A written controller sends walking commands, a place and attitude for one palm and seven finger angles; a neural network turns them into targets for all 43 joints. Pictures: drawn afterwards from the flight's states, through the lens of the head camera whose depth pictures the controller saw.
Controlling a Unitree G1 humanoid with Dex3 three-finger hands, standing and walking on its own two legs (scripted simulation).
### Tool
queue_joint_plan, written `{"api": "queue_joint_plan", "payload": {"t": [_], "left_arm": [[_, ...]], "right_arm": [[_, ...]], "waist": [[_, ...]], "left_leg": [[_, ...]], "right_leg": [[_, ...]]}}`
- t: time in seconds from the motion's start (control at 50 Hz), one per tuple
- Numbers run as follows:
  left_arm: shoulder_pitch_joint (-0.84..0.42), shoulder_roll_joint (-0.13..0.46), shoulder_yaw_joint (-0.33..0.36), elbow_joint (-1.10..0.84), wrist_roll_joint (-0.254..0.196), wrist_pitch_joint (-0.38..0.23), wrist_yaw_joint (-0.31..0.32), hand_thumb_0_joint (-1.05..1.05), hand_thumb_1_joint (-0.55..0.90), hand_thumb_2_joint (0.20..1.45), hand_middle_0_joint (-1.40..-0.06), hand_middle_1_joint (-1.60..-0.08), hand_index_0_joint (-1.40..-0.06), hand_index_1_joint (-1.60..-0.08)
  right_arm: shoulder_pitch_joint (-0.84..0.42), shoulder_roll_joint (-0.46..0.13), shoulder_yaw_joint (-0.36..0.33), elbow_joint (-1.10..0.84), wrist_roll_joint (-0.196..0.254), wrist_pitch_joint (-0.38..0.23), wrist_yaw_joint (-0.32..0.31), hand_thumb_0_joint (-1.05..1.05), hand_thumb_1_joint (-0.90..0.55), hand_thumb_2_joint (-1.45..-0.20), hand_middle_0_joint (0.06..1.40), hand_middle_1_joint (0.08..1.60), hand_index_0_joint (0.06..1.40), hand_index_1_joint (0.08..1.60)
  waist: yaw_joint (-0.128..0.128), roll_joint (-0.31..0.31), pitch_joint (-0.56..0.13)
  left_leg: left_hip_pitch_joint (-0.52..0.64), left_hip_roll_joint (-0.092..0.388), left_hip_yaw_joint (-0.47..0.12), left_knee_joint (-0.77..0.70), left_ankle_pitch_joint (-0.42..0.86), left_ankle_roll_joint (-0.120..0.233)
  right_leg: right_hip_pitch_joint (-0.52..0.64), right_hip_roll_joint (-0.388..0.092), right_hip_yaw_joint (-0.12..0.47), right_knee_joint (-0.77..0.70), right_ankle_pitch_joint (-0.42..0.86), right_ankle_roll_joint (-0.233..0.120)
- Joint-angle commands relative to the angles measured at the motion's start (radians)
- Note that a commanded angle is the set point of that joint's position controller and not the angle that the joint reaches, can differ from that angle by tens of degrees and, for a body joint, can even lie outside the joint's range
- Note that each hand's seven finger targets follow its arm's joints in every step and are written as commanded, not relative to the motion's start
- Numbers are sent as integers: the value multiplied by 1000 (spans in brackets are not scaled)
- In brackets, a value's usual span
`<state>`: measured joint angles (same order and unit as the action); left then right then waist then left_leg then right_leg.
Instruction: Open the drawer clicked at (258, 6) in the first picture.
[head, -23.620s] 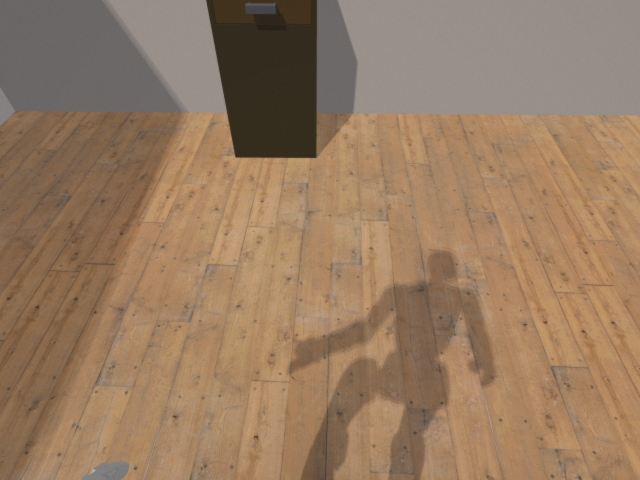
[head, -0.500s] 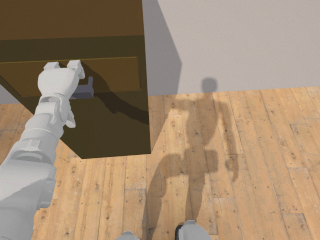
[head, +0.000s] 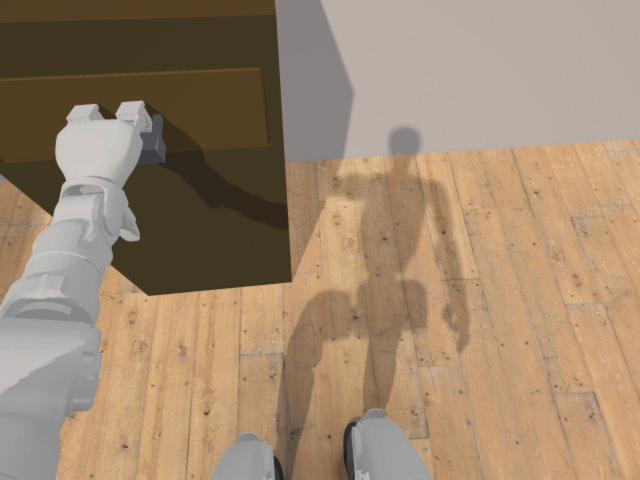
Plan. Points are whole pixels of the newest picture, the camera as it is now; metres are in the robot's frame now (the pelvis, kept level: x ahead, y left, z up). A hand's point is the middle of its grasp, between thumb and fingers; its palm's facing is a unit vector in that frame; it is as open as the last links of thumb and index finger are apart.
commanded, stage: lower the fingers behind the handle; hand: left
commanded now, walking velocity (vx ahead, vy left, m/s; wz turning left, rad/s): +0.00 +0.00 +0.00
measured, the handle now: (118, 136) +0.55 +0.23 +0.03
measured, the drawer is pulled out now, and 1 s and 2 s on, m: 0.00 0.00 0.08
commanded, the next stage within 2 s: close the thumb around the handle in 0.28 s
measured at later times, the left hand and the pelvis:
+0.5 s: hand (119, 174) +0.51 +0.23 +0.01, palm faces -0.05 -0.04 -1.00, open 13.4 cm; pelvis +0.00 +0.00 +0.00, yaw +0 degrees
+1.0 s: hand (119, 174) +0.51 +0.23 +0.01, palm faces -0.07 -0.02 -1.00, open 6.2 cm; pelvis +0.01 +0.00 +0.01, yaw +0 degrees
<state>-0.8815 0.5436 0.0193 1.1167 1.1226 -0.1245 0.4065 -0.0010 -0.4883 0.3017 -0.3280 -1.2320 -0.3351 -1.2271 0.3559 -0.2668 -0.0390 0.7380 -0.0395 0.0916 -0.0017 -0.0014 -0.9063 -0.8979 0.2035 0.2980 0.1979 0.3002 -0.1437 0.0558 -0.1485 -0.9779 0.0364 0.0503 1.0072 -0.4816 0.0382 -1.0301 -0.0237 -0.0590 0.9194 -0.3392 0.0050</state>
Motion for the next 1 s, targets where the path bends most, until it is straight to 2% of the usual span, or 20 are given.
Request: {"api": "queue_joint_plan", "payload": {"t": [0.0,0.06,0.08,0.12,0.2,0.24,0.28,0.32,0.36,0.48,0.5,0.54,0.58,0.66,0.68,0.72,0.82,0.86,0.92,0.98], "left_arm": [[-429,284,49,-120,-23,76,9,0,-500,300,-300,-1200,-300,-1200],[-441,297,48,-103,-25,79,-14,0,-500,300,-300,-1200,-300,-1200],[-422,313,52,-88,-26,78,-22,0,-500,300,-300,-1200,-300,-1200],[-425,318,57,-120,-26,58,-31,0,-500,300,-300,-1200,-300,-1200],[-372,264,39,-121,-32,20,-41,0,-500,300,-300,-1200,-300,-1200],[-387,287,54,-141,-28,2,-36,0,-500,300,-300,-1200,-300,-1200],[-398,284,55,-157,-23,-11,-28,0,-500,300,-300,-1200,-300,-1200],[-384,252,37,-137,-22,-6,-17,0,-500,300,-300,-1200,-300,-1200],[-415,274,55,-154,-24,-4,-7,0,-500,300,-300,-1200,-300,-1200],[-394,288,67,-156,-28,33,4,0,-164,444,-324,-1236,-324,-1236],[-382,275,57,-150,-31,40,2,0,-108,468,-328,-1242,-328,-1242],[-378,263,49,-136,-32,48,-2,0,4,516,-336,-1254,-336,-1254],[-385,290,62,-141,-31,46,-8,0,116,564,-344,-1266,-344,-1266],[-388,240,29,-128,-32,42,-17,0,340,660,-360,-1290,-360,-1290],[-399,275,49,-147,-27,35,-16,0,396,684,-364,-1296,-364,-1296],[-399,242,25,-146,-24,32,-16,0,508,732,-372,-1308,-372,-1308],[-379,230,31,-172,-24,17,-12,0,788,852,-392,-1338,-392,-1338],[-366,237,44,-159,-31,17,-12,0,900,900,-400,-1350,-400,-1350],[-360,239,38,-157,-28,18,-12,0,900,900,-400,-1350,-400,-1350],[-363,254,58,-199,-34,8,-9,0,900,900,-400,-1350,-400,-1350]], "right_arm": [[180,-187,-52,-32,4,-4,-16,0,-900,-900,200,300,200,300],[175,-189,-44,-33,7,1,-25,0,-900,-900,200,300,200,300],[173,-190,-40,-36,9,1,-26,0,-900,-900,200,300,200,300],[174,-187,-40,-45,8,0,-31,0,-900,-900,200,300,200,300],[171,-177,-45,-55,5,-5,-29,0,-900,-900,200,300,200,300],[170,-180,-45,-59,5,-9,-32,0,-900,-900,200,300,200,300],[172,-179,-49,-58,2,-13,-30,0,-900,-900,200,300,200,300],[171,-177,-53,-56,1,-16,-28,0,-900,-900,200,300,200,300],[177,-181,-55,-50,-1,-17,-27,0,-900,-900,200,300,200,300],[182,-184,-56,-39,1,-4,-21,0,-900,-900,200,300,200,300],[175,-183,-54,-42,1,-1,-19,0,-900,-900,200,300,200,300],[174,-183,-54,-41,2,1,-20,0,-900,-900,200,300,200,300],[171,-185,-51,-41,4,5,-22,0,-900,-900,200,300,200,300],[168,-179,-51,-46,4,1,-25,0,-900,-900,200,300,200,300],[173,-183,-51,-45,4,1,-26,0,-900,-900,200,300,200,300],[171,-177,-52,-48,3,-1,-25,0,-900,-900,200,300,200,300],[173,-174,-58,-47,0,-2,-22,0,-900,-900,200,300,200,300],[171,-175,-59,-45,-1,-1,-20,0,-900,-900,200,300,200,300],[168,-176,-56,-47,0,-1,-20,0,-900,-900,200,300,200,300],[172,-176,-62,-45,-3,-1,-19,0,-900,-900,200,300,200,300]], "waist": [[-24,35,-477],[-33,7,-432],[-24,11,-413],[-17,19,-429],[-12,32,-408],[-15,17,-418],[-12,54,-428],[-22,39,-426],[-20,44,-457],[-12,45,-485],[-6,62,-474],[-15,29,-447],[-13,29,-448],[-24,23,-413],[-17,35,-436],[-25,36,-427],[-12,59,-455],[-15,23,-451],[-9,39,-436],[-1,52,-488]], "left_leg": [[288,-49,-66,-145,383,5],[267,-49,-62,-159,346,11],[245,-53,-57,-163,319,12],[253,-53,-58,-166,324,13],[276,-49,-61,-157,345,7],[259,-49,-64,-150,330,8],[277,-46,-66,-143,348,5],[281,-45,-68,-137,349,4],[288,-45,-71,-131,377,4],[313,-45,-67,-135,440,1],[318,-47,-65,-143,431,-2],[310,-46,-63,-148,417,2],[297,-48,-58,-150,404,5],[304,-46,-61,-156,401,5],[309,-46,-63,-153,410,3],[312,-46,-63,-152,401,3],[339,-42,-65,-146,441,-2],[324,-43,-62,-140,443,2],[311,-45,-62,-150,416,0],[340,-43,-59,-141,459,0]], "right_leg": [[342,67,17,-106,228,-30],[347,65,21,-124,207,-29],[352,64,24,-127,190,-28],[364,63,25,-124,196,-30],[328,65,18,-117,193,-34],[327,65,21,-109,186,-33],[306,64,19,-101,188,-35],[290,67,17,-100,183,-34],[299,65,18,-91,205,-35],[344,66,17,-95,269,-32],[339,66,15,-101,255,-34],[344,67,14,-111,249,-32],[358,66,21,-113,253,-31],[334,66,16,-120,240,-33],[341,64,18,-113,246,-32],[330,67,16,-115,237,-34],[328,66,15,-106,260,-36],[344,68,19,-107,274,-34],[344,67,17,-107,253,-36],[366,66,22,-102,292,-34]]}}
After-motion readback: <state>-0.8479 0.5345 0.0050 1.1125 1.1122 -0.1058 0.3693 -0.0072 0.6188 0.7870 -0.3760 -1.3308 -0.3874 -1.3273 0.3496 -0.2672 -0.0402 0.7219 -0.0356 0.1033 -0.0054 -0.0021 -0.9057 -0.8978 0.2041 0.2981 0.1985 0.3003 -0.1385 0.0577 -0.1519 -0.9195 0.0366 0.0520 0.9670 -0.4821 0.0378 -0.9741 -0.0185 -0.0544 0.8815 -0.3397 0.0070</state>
